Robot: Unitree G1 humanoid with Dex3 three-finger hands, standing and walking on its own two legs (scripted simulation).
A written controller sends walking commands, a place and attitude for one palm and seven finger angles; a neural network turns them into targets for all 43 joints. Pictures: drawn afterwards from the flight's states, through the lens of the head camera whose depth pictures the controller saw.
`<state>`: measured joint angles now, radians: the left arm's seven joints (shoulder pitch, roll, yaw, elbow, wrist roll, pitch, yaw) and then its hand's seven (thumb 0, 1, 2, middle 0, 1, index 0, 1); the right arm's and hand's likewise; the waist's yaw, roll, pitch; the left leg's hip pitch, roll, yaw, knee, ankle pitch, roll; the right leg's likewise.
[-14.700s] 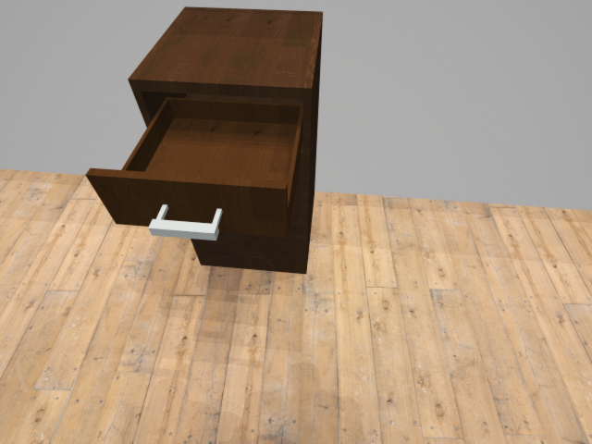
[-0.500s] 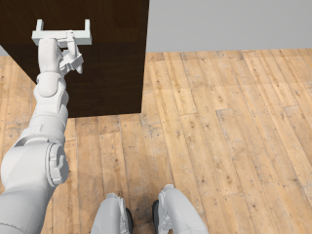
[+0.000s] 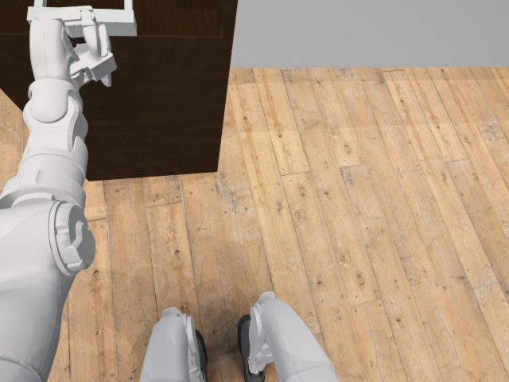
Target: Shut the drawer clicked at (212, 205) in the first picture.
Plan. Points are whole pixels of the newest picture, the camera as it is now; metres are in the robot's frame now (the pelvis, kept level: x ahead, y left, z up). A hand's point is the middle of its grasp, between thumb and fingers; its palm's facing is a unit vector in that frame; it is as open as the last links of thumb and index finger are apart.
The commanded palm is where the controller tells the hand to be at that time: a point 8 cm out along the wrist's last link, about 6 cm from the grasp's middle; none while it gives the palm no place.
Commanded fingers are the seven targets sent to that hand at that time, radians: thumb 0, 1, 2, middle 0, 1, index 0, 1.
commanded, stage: push the drawer shut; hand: left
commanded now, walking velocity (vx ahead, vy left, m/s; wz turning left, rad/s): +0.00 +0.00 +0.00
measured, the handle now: (85, 9) +0.65 +0.16 +0.06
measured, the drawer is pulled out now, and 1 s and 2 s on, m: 0.00 0.00 0.00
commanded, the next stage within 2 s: pull the fist back off the drawer in 0.20 s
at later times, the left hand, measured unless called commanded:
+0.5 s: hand (104, 51) +0.58 +0.14 +0.06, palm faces +0.02 -1.00 -0.05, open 3.0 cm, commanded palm +0.59 +0.15 +0.06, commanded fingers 0.00 0.90 0.90 -1.40 -1.60 -1.40 -1.60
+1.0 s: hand (103, 60) +0.56 +0.14 +0.06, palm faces +0.03 -1.00 -0.03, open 3.1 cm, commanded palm +0.54 +0.17 +0.06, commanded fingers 0.00 0.90 0.90 -1.40 -1.60 -1.40 -1.60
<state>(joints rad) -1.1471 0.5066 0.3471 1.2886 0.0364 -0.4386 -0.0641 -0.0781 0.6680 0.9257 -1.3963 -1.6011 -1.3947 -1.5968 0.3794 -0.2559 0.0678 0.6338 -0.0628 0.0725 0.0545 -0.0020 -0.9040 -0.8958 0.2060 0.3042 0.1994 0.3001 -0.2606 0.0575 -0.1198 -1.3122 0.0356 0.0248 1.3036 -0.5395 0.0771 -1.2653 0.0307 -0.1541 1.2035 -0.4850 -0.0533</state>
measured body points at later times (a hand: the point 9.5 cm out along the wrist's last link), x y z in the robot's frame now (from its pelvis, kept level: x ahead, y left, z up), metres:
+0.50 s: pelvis -0.03 +0.00 -0.01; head +0.17 +0.05 +0.39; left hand +0.57 +0.19 +0.06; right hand -0.08 -0.25 -0.10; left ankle +0.02 +0.07 -0.61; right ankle +0.04 -0.10 -0.61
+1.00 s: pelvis +0.00 +0.01 +0.01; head +0.18 +0.03 +0.42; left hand +0.55 +0.19 +0.06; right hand -0.02 -0.24 -0.10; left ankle +0.02 +0.07 -0.61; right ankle +0.04 -0.10 -0.61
